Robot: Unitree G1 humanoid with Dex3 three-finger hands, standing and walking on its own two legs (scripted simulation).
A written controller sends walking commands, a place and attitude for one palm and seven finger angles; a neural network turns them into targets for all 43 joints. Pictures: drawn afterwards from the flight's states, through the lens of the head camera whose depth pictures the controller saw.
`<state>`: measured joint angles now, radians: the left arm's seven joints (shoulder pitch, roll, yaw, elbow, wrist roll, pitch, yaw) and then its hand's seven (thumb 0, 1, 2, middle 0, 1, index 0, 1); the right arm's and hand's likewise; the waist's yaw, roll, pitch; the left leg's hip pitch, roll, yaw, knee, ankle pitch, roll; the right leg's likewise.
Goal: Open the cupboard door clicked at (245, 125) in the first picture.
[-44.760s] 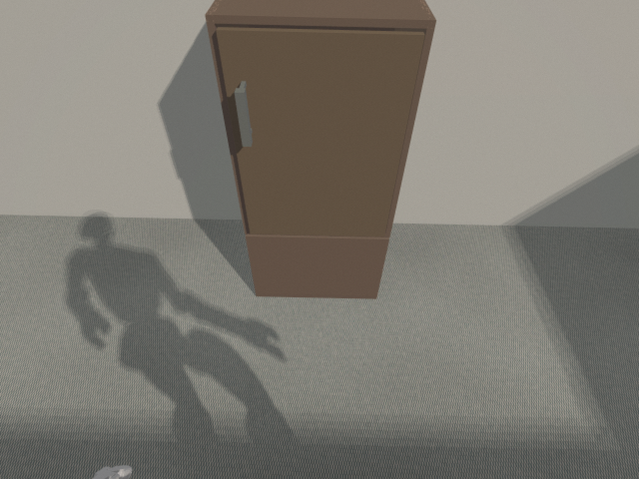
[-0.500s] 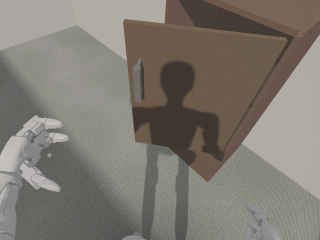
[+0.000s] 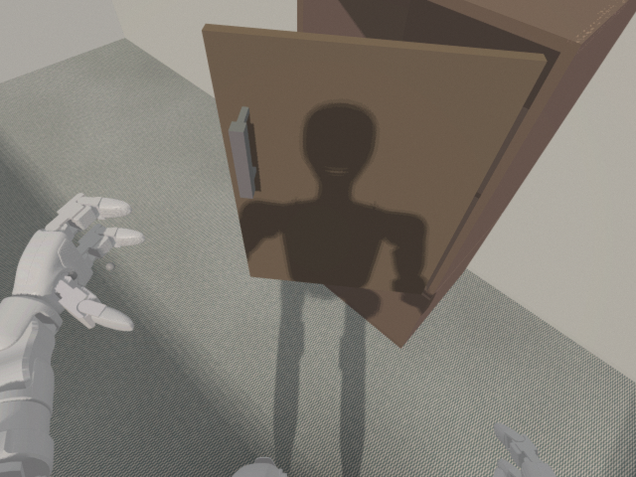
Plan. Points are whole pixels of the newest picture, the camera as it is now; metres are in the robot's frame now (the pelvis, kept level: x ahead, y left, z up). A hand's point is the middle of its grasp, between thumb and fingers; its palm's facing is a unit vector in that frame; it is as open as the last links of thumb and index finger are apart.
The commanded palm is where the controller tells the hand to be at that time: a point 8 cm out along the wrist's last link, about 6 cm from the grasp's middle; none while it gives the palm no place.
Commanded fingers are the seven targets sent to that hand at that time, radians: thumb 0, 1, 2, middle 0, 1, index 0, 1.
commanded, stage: move the hooked fingers beside the handle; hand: left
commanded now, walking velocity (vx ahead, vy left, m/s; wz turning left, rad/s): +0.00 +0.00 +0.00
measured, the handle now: (245, 154) +0.56 +0.13 +0.07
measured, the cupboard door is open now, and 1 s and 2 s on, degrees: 37 37 37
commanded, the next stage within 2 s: slide the fingers in behind the handle in 1.98 s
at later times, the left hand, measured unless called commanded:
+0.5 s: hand (150, 229) +0.40 +0.23 +0.07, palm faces -0.07 -1.00 -0.01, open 13.9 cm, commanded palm +0.38 +0.28 +0.07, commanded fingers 0.00 -0.50 0.30 -0.30 -1.20 -0.30 -1.20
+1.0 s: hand (186, 192) +0.47 +0.20 +0.07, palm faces -0.05 -1.00 +0.00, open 13.9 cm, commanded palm +0.46 +0.25 +0.06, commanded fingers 0.00 -0.50 0.30 -0.30 -1.20 -0.30 -1.20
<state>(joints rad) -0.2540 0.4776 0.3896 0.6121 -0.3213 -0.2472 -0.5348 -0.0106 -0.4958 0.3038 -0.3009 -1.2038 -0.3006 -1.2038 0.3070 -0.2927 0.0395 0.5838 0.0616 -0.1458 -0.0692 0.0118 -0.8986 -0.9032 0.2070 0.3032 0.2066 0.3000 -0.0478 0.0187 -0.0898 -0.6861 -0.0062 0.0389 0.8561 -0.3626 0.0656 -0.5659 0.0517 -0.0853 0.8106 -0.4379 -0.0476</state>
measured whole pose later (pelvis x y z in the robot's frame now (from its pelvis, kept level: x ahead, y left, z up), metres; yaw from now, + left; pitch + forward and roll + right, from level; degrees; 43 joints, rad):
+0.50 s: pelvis +0.01 +0.01 +0.00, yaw +0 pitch +13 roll -2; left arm -0.45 0.42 0.31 0.75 -0.24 -0.28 -0.39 -0.01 -0.50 0.30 -0.30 -1.20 -0.30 -1.20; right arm 0.32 -0.28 0.03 0.59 0.05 -0.06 -0.04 0.01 -0.90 -0.90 0.21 0.30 0.21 0.30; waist -0.07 0.01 -0.10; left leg -0.72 -0.02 0.05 0.86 -0.37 0.08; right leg -0.60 0.04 -0.07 0.82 -0.44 -0.03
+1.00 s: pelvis +0.00 +0.01 -0.01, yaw -1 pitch +16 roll -3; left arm -0.77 0.49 0.33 1.11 -0.17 -0.37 -0.32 -0.01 -0.50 0.30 -0.30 -1.20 -0.30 -1.20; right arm 0.39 -0.28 0.03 0.64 0.04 0.04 -0.02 0.01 -0.90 -0.90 0.21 0.30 0.21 0.30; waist -0.14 0.01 -0.10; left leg -0.82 0.00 0.06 0.92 -0.39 0.08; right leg -0.71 0.05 -0.07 0.88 -0.46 -0.04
